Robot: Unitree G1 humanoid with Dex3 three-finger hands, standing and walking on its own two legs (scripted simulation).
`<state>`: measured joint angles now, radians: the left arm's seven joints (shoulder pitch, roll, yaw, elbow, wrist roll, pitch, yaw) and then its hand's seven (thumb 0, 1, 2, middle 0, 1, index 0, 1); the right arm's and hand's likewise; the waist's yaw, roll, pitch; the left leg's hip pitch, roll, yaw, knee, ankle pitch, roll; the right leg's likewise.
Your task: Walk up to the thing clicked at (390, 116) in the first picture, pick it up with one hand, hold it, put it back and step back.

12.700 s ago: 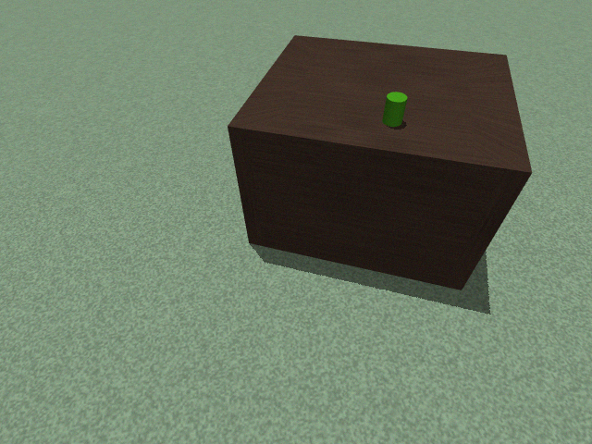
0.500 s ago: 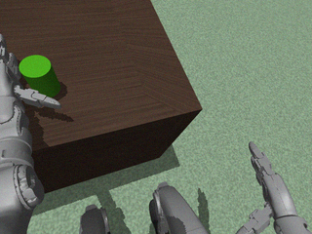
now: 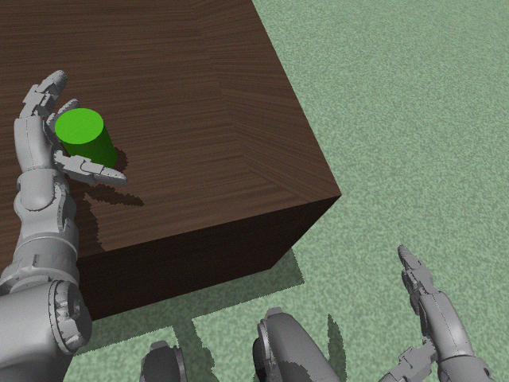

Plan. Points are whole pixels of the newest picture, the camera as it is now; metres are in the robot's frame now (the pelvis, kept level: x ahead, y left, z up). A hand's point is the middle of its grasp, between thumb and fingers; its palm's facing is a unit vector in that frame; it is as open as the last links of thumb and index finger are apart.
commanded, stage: close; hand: left
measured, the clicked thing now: (88, 143) +0.52 +0.16 +0.00
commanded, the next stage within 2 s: settle in 0.60 s
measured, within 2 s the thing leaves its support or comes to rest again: leaves its support in 0.92 s
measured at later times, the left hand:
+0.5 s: hand (87, 135) +0.52 +0.16 +0.02, palm faces +0.07 -1.00 +0.01, open 10.3 cm
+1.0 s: hand (82, 130) +0.51 +0.16 +0.04, palm faces +0.10 -1.00 -0.02, open 6.9 cm
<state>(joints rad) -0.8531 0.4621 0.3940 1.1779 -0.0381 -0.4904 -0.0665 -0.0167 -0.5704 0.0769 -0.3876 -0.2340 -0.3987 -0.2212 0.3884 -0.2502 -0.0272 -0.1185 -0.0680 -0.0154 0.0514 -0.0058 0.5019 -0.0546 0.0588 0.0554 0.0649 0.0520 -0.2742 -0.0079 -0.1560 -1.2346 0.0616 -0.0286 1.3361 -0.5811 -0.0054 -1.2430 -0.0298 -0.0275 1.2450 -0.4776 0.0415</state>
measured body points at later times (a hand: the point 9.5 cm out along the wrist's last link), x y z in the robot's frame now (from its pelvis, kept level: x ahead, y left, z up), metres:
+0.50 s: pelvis -0.01 +0.00 +0.00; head +0.15 +0.04 +0.42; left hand +0.51 +0.21 +0.02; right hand +0.15 -0.26 +0.02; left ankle +0.01 +0.12 -0.61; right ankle +0.05 -0.15 -0.61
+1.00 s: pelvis -0.01 +0.00 +0.01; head +0.14 +0.04 +0.43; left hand +0.50 +0.21 +0.05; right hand +0.15 -0.27 +0.02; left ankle +0.01 +0.12 -0.61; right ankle +0.05 -0.15 -0.61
